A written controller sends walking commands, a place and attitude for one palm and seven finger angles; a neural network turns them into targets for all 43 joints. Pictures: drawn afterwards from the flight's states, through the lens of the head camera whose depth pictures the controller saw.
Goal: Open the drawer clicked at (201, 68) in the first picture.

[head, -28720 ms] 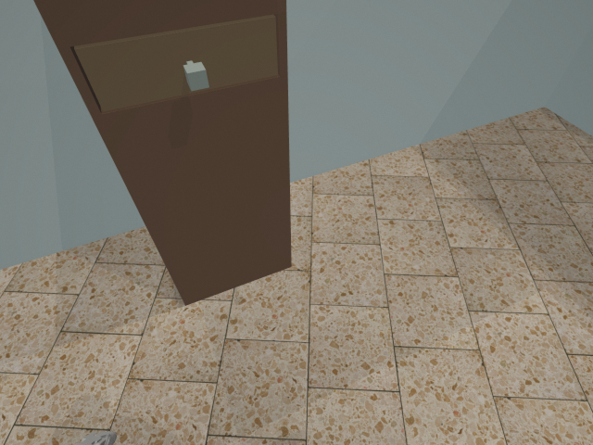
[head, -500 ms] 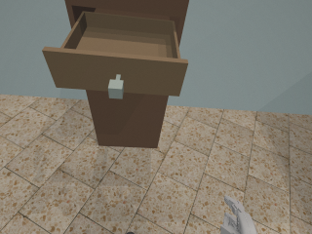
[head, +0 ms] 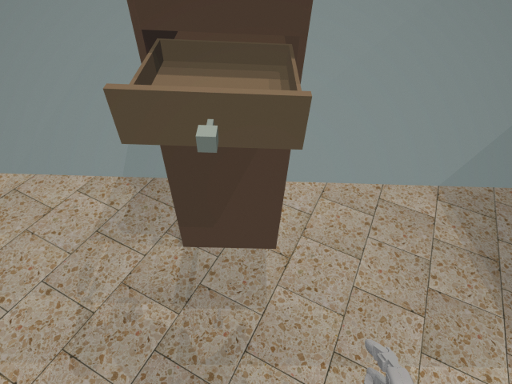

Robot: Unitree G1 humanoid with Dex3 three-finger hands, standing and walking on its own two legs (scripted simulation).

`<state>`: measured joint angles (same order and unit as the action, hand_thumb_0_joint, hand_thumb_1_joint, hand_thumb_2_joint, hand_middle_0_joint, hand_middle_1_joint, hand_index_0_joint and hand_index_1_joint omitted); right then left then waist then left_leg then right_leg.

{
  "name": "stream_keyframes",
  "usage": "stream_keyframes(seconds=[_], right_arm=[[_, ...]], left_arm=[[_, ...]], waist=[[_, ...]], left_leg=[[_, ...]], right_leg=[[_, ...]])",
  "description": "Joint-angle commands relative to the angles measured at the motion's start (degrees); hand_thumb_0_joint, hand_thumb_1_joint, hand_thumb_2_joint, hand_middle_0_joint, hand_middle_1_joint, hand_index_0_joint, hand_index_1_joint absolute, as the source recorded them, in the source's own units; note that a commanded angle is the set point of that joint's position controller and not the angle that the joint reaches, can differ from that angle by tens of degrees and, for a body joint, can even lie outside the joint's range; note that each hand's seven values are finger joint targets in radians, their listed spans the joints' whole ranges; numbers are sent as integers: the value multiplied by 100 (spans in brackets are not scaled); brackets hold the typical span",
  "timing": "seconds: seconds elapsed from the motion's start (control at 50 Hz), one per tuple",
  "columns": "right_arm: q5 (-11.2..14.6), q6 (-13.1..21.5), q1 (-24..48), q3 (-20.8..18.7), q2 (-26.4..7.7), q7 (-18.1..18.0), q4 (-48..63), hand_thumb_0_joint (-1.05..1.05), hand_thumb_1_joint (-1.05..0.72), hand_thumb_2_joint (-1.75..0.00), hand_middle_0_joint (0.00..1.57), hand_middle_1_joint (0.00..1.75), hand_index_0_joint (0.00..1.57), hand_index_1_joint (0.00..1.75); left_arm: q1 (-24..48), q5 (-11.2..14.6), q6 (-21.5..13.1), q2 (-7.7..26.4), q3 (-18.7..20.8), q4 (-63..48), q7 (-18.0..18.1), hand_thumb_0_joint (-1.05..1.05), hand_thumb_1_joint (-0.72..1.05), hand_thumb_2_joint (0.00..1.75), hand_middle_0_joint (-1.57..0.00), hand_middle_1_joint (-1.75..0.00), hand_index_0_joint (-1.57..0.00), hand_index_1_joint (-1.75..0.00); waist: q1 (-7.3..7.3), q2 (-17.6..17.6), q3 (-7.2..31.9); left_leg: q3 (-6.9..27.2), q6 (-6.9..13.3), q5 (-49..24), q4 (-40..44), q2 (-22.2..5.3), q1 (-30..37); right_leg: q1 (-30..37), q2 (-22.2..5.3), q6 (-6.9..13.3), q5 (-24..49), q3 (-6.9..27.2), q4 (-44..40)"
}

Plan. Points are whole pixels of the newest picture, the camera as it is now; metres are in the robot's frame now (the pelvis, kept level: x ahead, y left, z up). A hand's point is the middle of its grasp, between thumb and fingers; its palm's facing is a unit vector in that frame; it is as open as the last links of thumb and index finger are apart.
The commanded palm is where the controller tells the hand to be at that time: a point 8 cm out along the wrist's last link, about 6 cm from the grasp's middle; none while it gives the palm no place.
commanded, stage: stop stepping back and stand still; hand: left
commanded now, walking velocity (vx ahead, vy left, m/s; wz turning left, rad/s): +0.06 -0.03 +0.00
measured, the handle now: (208, 132) +0.53 +0.11 +0.13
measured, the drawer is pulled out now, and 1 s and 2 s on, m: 0.30 0.30 0.30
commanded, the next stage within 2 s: let the arm hang, fingers relaxed in 0.38 s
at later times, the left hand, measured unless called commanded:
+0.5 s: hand (28, 194) +0.21 +0.20 +0.29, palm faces +0.46 -0.72 -0.52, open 7.4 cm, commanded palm none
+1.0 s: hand out of the picture -0.14 +0.15 -0.16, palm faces +0.13 -0.97 -0.20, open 7.2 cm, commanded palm none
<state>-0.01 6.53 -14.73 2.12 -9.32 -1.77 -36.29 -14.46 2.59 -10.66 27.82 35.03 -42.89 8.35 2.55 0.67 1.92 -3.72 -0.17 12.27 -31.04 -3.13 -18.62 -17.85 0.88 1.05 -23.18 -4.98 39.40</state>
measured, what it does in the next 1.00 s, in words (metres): stands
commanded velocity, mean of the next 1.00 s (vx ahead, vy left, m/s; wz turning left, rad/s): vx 0.00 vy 0.00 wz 0.00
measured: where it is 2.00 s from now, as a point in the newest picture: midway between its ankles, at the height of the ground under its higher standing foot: outside the picture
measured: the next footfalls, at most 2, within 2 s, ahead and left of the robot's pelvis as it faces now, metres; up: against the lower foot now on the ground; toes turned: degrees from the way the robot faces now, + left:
none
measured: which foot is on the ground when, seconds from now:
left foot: down 0.00-1.00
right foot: down 0.00-1.00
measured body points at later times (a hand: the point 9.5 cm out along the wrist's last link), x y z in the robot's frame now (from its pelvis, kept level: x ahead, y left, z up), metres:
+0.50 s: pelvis +0.01 -0.01 +0.00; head +0.03 -0.01 +0.45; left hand +0.18 +0.24 +0.31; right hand +0.18 -0.25 -0.08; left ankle +0.03 +0.12 -0.73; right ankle +0.00 -0.09 -0.73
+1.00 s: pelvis -0.03 -0.02 +0.01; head +0.00 -0.02 +0.45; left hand -0.15 +0.20 -0.14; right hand -0.07 -0.24 -0.15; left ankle +0.00 +0.12 -0.73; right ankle +0.00 -0.10 -0.73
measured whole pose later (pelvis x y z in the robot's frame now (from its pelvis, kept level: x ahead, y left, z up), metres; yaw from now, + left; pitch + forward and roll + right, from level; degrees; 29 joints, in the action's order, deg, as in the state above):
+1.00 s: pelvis -0.03 -0.02 +0.01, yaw +4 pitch -2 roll -1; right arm -1.1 -3.4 -20.4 0.0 -8.7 -1.7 -63.4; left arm -23.6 -0.6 2.7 8.7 1.5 66.9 0.9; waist -0.8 -1.4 -6.0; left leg 2.0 -1.1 11.0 -27.5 -1.7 -14.8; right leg -11.5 2.6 3.2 -11.9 -4.1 24.9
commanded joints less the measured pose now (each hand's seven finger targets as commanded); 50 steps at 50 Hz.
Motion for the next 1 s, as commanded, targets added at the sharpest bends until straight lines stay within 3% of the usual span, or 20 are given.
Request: stream_keyframes(seconds=[0.0,0.06,0.1,0.16,0.2,0.26,0.44,0.46,0.48,0.54,0.58,0.6,0.62,0.64,0.66,0.7,0.76,0.8,0.9,0.98], right_arm=[[-13,224,797,-361,-885,-82,940,0,-90,-90,20,30,20,30],[121,172,644,-427,-842,-91,744,0,-90,-90,20,30,20,30],[164,154,655,-380,-819,-76,653,0,-90,-90,20,30,20,30],[183,134,668,-388,-868,-118,620,0,-90,-90,20,30,20,30],[212,78,741,-454,-987,-111,687,0,-90,-90,20,30,20,30],[192,77,780,-471,-983,-82,805,0,-90,-90,20,30,20,30],[141,183,751,-484,-907,-110,944,0,-90,-90,20,30,20,30],[397,681,903,-698,-1875,158,-91,0,-90,-90,20,30,20,30],[126,441,692,-735,-1917,233,-485,0,-90,-90,20,30,20,30],[-53,-195,728,-551,-1718,171,-509,0,-90,-90,20,30,20,30],[-143,-289,982,-461,-1607,156,-554,0,-90,-90,20,30,20,30],[-117,-347,959,-427,-1393,146,-594,0,-90,-90,20,30,20,30],[-76,-469,792,-400,-1146,151,-669,0,-90,-90,20,30,20,30],[-133,-613,767,-413,-1129,134,-760,0,-90,-90,20,30,20,30],[-168,-723,719,-459,-1167,114,-830,0,-90,-90,20,30,20,30],[-162,-785,403,-425,-974,86,-1090,0,-90,-90,20,30,20,30],[-109,-716,54,-322,-805,22,-1529,0,-90,-90,20,30,20,30],[-130,-712,87,-321,-760,-34,-1791,0,-90,-90,20,30,20,30],[-99,-789,-471,-346,-521,-65,-2250,0,-90,-90,20,30,20,30],[-112,-810,-828,-357,-376,-71,-2482,0,-90,-90,20,30,20,30]], left_arm=[[307,104,-393,1679,968,-1133,118,0,90,90,-20,-30,-20,-30],[623,173,-361,1865,1088,-551,204,0,90,90,-20,-30,-20,-30],[492,180,-393,1623,984,-76,228,0,90,90,-20,-30,-20,-30],[281,168,-399,1499,884,258,180,0,90,90,-20,-30,-20,-30],[243,141,-390,1492,755,174,84,0,90,90,-20,-30,-20,-30],[6,72,-431,1440,707,-381,32,0,90,90,-20,-30,-20,-30],[-555,174,-710,1618,1115,-1308,198,0,90,90,-20,-30,-20,-30],[-1061,-81,65,-664,-2939,4136,-599,0,90,90,-20,-30,-20,-30],[-1107,-315,662,-571,-2766,4587,-822,0,90,90,-20,-30,-20,-30],[-486,-435,1058,-520,-2831,5214,-853,0,90,90,-20,-30,-20,-30],[-398,-449,1051,-472,-2916,6045,-858,0,90,90,-20,-30,-20,-30],[-334,-483,1044,-347,-2935,6480,-858,0,90,90,-20,-30,-20,-30],[-114,-490,1075,-252,-2972,6893,-851,0,90,90,-20,-30,-20,-30],[115,-466,1104,-251,-3024,7299,-824,0,90,90,-20,-30,-20,-30],[289,-461,1149,-283,-3077,7650,-772,0,90,90,-20,-30,-20,-30],[449,-435,1142,-447,-3144,8280,-739,0,90,90,-20,-30,-20,-30],[158,-329,1050,-689,-3212,9133,-709,0,90,90,-20,-30,-20,-30],[-167,-302,1086,-971,-3202,9641,-685,0,90,90,-20,-30,-20,-30],[-502,-290,1075,-1198,-3266,10383,-684,0,90,90,-20,-30,-20,-30],[-629,-299,1088,-1303,-3269,10654,-659,0,90,90,-20,-30,-20,-30]], waist=[[-147,-787,416],[-140,507,398],[-117,346,281],[-69,228,400],[-144,23,415],[-157,-355,539],[-186,-796,796],[286,-716,261],[18,-1118,576],[-168,-267,189],[-414,452,175],[-418,1072,202],[-207,1679,36],[-212,2106,-291],[-191,1828,-488],[-20,311,-468],[-60,-351,36],[-210,-1117,-86],[-151,-376,-308],[-126,-210,-548]], left_leg=[[499,210,1485,742,-514,-770],[171,22,892,-1063,-2,-547],[332,11,823,-1291,-68,-642],[275,64,-464,89,-42,332],[581,185,-1939,206,-374,736],[538,193,-2511,199,-394,828],[564,108,-1588,373,-333,634],[603,183,-2437,-471,-537,767],[734,221,-2531,-31,-737,629],[1921,981,-1466,735,-1173,-577],[1570,758,-1157,471,-831,-905],[1110,432,-687,-10,-288,-780],[658,177,350,-462,171,-459],[451,92,1200,-1031,369,-377],[449,98,1414,-1404,335,-280],[377,77,1143,-1132,267,37],[750,120,-1003,452,-115,951],[935,210,-616,672,-307,554],[790,173,259,756,-149,610],[827,194,486,911,-173,558]], right_leg=[[1214,-272,231,177,466,-1479],[536,-1526,745,-244,2398,-2501],[898,-1677,832,1766,2013,-2229],[1004,-1166,342,3629,911,-1463],[828,-695,-59,3270,571,-1354],[945,-550,-77,3460,474,-1360],[1053,-557,14,2661,769,-1642],[-185,-889,133,2856,210,-358],[-363,-705,25,1850,348,-257],[-295,-223,-84,-403,643,659],[472,-317,-27,356,747,-284],[605,-685,71,1078,1237,-1097],[62,-1280,263,711,1836,-1926],[-288,-1480,510,645,2125,-2279],[-471,-1522,700,601,2096,-2418],[-198,-1384,904,1667,1897,-2048],[323,-779,359,2163,1193,-1549],[611,-569,201,1464,1044,-1793],[456,-628,292,314,1116,-2393],[200,-581,267,-101,1009,-2461]])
